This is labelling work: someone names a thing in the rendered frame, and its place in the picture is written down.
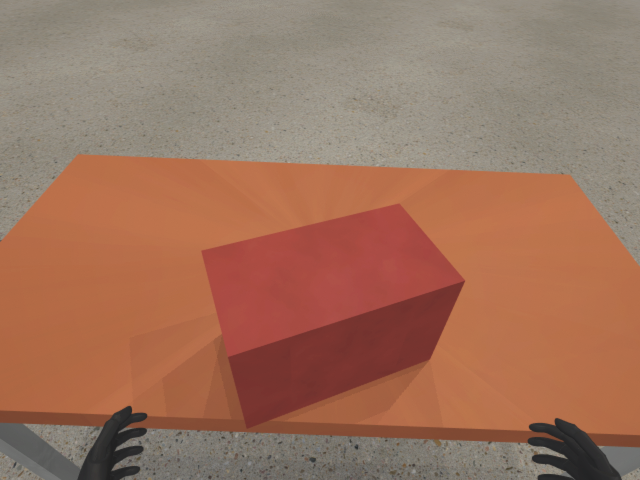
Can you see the carton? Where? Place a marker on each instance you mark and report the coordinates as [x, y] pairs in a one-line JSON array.
[[312, 312]]

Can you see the robot right hand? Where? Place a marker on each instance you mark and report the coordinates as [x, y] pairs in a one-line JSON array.
[[585, 461]]

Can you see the table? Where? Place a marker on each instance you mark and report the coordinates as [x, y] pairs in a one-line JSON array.
[[105, 303]]

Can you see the robot left hand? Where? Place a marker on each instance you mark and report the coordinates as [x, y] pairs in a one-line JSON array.
[[101, 458]]

